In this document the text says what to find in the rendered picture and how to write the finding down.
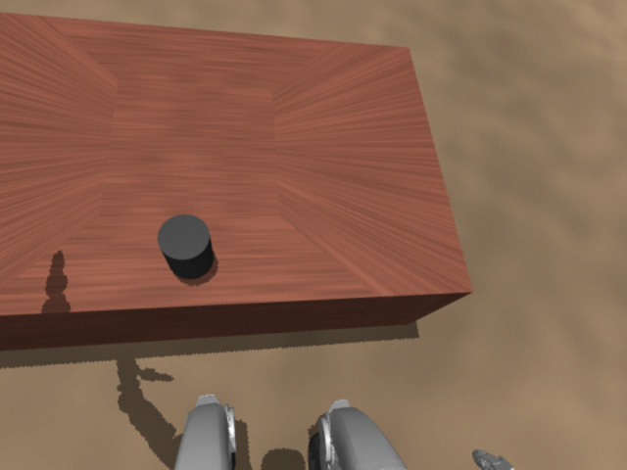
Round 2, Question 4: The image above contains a right robot hand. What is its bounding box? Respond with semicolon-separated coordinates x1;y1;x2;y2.
472;449;514;470

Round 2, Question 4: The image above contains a can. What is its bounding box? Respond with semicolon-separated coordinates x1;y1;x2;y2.
158;214;214;279

